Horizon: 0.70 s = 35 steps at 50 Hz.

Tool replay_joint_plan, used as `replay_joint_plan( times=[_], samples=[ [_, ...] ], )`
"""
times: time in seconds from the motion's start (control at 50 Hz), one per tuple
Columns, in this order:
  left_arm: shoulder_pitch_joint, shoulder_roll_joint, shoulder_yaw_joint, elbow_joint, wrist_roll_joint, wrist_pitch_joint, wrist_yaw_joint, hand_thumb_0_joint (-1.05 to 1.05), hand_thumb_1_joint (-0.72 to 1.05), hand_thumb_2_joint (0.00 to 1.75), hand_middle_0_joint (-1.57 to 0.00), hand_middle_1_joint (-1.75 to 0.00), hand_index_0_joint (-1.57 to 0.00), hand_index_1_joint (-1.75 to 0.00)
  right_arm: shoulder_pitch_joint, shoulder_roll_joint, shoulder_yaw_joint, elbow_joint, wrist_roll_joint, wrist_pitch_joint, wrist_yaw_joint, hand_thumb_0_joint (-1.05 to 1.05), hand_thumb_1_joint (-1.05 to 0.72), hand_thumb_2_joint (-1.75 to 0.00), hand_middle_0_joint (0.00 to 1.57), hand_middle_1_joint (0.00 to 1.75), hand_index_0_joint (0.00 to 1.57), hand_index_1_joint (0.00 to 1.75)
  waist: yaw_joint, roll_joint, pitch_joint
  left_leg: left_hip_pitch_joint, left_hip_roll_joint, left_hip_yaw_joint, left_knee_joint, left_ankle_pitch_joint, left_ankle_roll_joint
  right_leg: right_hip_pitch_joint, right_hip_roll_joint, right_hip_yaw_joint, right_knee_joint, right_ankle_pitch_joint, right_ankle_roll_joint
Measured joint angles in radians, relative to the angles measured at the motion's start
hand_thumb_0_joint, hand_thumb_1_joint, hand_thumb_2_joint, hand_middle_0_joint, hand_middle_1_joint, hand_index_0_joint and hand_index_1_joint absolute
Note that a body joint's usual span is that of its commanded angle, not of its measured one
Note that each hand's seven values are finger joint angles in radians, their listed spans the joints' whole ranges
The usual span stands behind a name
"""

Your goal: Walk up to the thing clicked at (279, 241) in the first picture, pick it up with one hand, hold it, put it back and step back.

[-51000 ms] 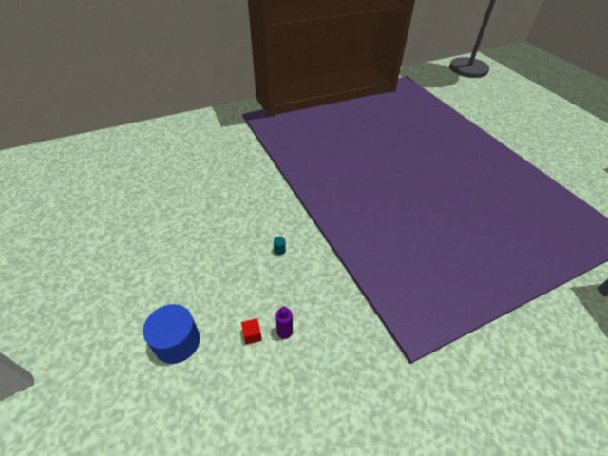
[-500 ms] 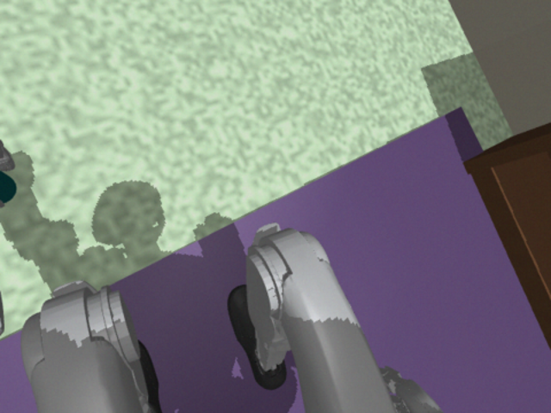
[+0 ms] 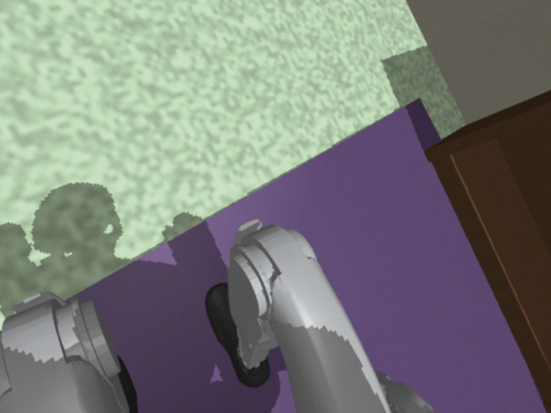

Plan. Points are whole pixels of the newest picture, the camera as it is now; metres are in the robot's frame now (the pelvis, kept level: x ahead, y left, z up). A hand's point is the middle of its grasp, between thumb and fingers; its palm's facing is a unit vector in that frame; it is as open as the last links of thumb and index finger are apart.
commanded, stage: rest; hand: left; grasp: from above
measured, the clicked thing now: out of the picture +0.48 +0.29 -0.26
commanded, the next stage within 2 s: open in 1.10 s
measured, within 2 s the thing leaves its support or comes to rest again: rests again in 0.78 s
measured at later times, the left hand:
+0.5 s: hand out of the picture +0.46 +0.29 -0.24, palm faces -0.45 -0.14 -0.88, open 7.1 cm
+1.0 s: hand out of the picture +0.47 +0.28 -0.25, palm faces -0.45 -0.13 -0.89, open 7.1 cm
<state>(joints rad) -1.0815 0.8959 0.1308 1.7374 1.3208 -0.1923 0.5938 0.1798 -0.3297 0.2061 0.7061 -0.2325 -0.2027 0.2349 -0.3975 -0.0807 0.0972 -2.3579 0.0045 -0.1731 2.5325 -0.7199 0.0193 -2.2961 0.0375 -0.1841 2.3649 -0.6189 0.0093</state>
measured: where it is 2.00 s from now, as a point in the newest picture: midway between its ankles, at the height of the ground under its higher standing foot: (188, 388)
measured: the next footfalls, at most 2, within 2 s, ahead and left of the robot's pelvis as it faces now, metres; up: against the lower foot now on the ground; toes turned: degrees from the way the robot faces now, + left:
none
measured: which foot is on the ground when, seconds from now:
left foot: down 0.00-1.00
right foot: down 0.00-1.00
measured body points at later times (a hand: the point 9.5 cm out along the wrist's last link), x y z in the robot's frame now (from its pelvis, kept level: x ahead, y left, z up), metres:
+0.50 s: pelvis +0.00 +0.00 +0.00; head +0.28 +0.11 +0.34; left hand +0.48 +0.29 -0.19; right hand +0.02 -0.25 -0.05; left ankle +0.06 +0.12 -0.27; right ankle +0.12 -0.11 -0.27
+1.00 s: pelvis +0.00 +0.00 +0.00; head +0.28 +0.11 +0.33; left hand +0.49 +0.29 -0.20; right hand +0.02 -0.25 -0.05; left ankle +0.06 +0.12 -0.27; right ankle +0.12 -0.11 -0.27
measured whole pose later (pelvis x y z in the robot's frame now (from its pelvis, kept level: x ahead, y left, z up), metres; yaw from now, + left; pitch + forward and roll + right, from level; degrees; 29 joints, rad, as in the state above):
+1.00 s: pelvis +0.00 +0.00 +0.00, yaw -2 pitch +28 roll -14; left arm -1.12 1.00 0.11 1.80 1.29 -0.18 0.65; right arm 0.14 -0.36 0.31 0.65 -0.24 -0.27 0.28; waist -0.44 -0.13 0.18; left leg -2.34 0.01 -0.22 2.55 -0.73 0.02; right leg -2.27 0.06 -0.22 2.34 -0.60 0.02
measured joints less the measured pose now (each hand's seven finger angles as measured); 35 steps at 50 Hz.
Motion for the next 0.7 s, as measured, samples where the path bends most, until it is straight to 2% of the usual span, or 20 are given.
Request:
replay_joint_plan(
  times=[0.16, 0.28, 0.46, 0.7],
  samples=[
    [-0.005, 0.021, 0.017, 0.021, -0.001, 0.011, 0.018, 0.0, 0.36, 0.29, -0.86, -0.51, -0.92, -0.46, -0.006, -0.004, 0.024, -0.017, -0.005, -0.022, 0.021, 0.0, -0.91, -0.9, 0.2, 0.3, 0.21, 0.3, -0.012, -0.007, 0.018, 0.001, 0.002, -0.01, 0.004, -0.004, -0.002, 0.002, 0.003, -0.008, -0.002, 0.001, 0.0],
    [-0.007, 0.04, 0.02, 0.017, -0.016, 0.013, 0.019, 0.0, 0.36, 0.29, -0.86, -0.51, -0.92, -0.46, -0.017, -0.007, 0.031, -0.02, -0.007, -0.03, 0.027, 0.0, -0.91, -0.9, 0.2, 0.3, 0.21, 0.3, -0.013, -0.014, 0.038, 0.005, 0.004, -0.016, 0.006, -0.006, -0.001, 0.006, 0.006, -0.013, -0.005, 0.004, 0.001],
    [-0.009, 0.051, -0.007, 0.02, -0.029, 0.005, 0.011, 0.0, 0.36, 0.3, -0.86, -0.51, -0.92, -0.47, -0.022, -0.009, 0.047, -0.02, -0.008, -0.033, 0.032, 0.0, -0.91, -0.91, 0.2, 0.3, 0.2, 0.3, -0.015, -0.024, 0.044, 0.012, 0.003, -0.025, 0.007, -0.01, -0.001, 0.017, 0.009, -0.02, -0.012, 0.002, 0.004],
    [-0.021, 0.074, -0.023, 0.048, -0.014, -0.001, 0.038, 0.0, 0.36, 0.29, -0.87, -0.5, -0.93, -0.45, -0.028, -0.019, 0.076, -0.04, -0.012, -0.051, 0.043, 0.0, -0.91, -0.91, 0.2, 0.3, 0.2, 0.3, -0.029, -0.043, 0.054, 0.015, 0.005, -0.036, 0.013, -0.009, 0.001, 0.026, 0.013, -0.029, -0.017, 0.007, 0.009]
  ],
)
